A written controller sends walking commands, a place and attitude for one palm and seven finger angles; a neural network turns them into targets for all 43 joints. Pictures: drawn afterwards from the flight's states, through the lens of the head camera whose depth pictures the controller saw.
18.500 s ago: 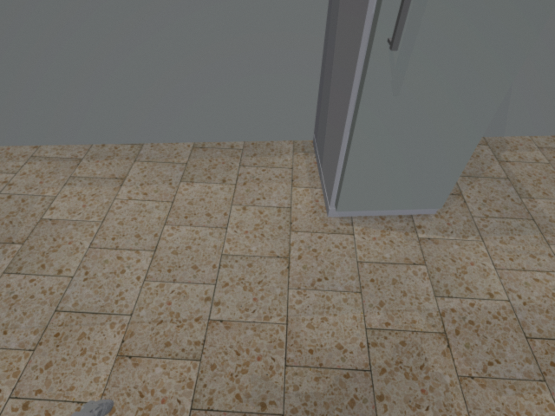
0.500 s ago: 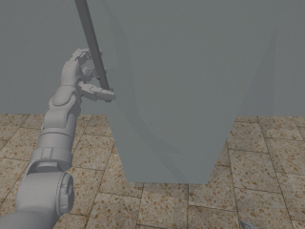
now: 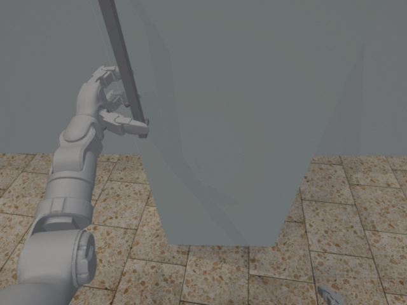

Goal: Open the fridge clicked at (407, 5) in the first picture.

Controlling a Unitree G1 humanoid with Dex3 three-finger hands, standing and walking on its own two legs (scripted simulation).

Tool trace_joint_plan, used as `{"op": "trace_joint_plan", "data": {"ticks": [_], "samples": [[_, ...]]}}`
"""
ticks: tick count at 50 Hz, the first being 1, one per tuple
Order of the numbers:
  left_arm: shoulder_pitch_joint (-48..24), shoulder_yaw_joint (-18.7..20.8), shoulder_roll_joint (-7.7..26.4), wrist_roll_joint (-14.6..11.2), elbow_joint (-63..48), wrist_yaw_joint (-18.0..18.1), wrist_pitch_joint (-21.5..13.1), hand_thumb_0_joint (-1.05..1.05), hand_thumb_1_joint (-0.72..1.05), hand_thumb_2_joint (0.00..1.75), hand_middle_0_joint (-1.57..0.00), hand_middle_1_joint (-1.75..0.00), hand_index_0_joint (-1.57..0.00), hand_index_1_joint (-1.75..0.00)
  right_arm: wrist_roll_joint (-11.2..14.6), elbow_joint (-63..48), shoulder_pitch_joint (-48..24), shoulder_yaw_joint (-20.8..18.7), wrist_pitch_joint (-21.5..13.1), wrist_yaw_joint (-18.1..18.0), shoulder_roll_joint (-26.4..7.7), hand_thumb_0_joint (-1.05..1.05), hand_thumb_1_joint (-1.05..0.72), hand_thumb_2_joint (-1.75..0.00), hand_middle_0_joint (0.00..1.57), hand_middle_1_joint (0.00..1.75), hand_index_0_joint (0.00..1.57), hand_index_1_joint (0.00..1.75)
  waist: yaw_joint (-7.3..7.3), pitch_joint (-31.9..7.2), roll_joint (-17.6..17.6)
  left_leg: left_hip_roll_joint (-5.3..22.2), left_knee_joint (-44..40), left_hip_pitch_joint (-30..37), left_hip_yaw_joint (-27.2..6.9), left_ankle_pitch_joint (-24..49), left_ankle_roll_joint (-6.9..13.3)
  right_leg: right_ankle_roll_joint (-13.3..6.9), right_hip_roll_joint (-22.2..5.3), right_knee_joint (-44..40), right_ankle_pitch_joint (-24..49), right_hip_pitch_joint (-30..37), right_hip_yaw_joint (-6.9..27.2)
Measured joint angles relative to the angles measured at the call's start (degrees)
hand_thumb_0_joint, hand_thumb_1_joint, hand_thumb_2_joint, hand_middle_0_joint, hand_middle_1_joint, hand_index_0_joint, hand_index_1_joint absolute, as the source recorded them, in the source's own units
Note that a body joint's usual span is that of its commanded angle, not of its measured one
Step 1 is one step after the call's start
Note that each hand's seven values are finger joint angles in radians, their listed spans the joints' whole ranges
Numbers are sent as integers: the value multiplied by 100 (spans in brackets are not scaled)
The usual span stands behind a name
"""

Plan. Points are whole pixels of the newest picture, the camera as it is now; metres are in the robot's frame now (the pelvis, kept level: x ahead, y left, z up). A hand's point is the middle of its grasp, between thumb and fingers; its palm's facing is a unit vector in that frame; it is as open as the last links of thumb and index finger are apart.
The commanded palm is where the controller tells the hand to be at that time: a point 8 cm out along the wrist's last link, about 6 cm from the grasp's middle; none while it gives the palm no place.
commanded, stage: move the hooked fingers beside the handle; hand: left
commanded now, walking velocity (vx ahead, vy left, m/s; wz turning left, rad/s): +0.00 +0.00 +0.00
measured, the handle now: (126, 60) +0.50 +0.16 +0.26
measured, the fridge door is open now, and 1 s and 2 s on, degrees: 0 0 0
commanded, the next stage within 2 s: feel for the door with the fingertips in 1.98 s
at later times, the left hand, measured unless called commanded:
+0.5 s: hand (117, 107) +0.43 +0.18 +0.20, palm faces +0.02 -1.00 +0.01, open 14.0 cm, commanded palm +0.41 +0.23 +0.20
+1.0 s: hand (118, 104) +0.44 +0.18 +0.19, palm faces +0.02 -1.00 +0.01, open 14.0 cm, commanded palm +0.41 +0.24 +0.20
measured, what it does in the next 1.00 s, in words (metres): stands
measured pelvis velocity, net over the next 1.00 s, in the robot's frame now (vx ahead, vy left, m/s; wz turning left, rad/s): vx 0.00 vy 0.01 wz -0.01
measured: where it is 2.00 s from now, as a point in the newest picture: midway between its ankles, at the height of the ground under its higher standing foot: outside the picture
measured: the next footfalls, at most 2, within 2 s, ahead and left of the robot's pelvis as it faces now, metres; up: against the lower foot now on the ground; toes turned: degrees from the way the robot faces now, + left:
none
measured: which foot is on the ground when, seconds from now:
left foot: down 0.00-1.00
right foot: down 0.00-1.00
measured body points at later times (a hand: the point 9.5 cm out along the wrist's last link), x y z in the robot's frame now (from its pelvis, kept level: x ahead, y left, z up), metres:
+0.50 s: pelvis -0.01 +0.00 +0.00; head +0.00 -0.01 +0.45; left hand +0.42 +0.23 +0.20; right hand +0.10 -0.26 -0.11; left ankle +0.03 +0.14 -0.73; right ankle -0.07 -0.10 -0.73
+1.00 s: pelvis +0.00 +0.01 +0.00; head +0.01 -0.01 +0.45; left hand +0.44 +0.23 +0.20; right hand +0.08 -0.26 -0.12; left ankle +0.03 +0.14 -0.73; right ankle -0.07 -0.10 -0.73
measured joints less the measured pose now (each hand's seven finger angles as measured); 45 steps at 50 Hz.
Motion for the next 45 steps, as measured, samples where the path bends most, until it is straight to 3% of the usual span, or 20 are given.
{"op": "trace_joint_plan", "data": {"ticks": [9, 19, 35, 45], "samples": [[212, 130, 99, -47, -141, -123, 17, -1, -50, 30, -28, -118, -26, -115, 22, -46, 83, -4, 74, -16, -15, 1, -90, -89, 20, 30, 20, 30, -76, -11, -8, 23, -28, 77, 68, -13, 7, 8, 12, -26, 14, 44, 72], [151, 119, 220, -20, -78, -102, 29, -1, -50, 30, -29, -119, -28, -119, 38, -8, 144, -37, 85, -50, -45, 1, -91, -89, 20, 30, 20, 30, -43, 45, 17, 27, 22, -28, 11, 7, 7, 8, 26, -21, 40, -17, 21], [-364, 82, 395, -7, 707, -227, -188, -1, -50, 30, -30, -120, -30, -120, 45, 55, 161, -3, -25, -73, -40, 1, -90, -89, 20, 30, 20, 30, -91, 48, 0, 13, 123, -235, -42, 16, 31, 28, 19, 55, 46, -191, -23], [-353, 145, 311, -3, 682, -215, -387, -1, -50, 30, -30, -120, -30, -120, 28, 89, 281, -24, -48, -38, -47, 1, -90, -89, 20, 30, 20, 30, -115, 30, 9, 7, 134, -258, 14, -18, 47, 49, 2, 64, 35, -236, 34]]}}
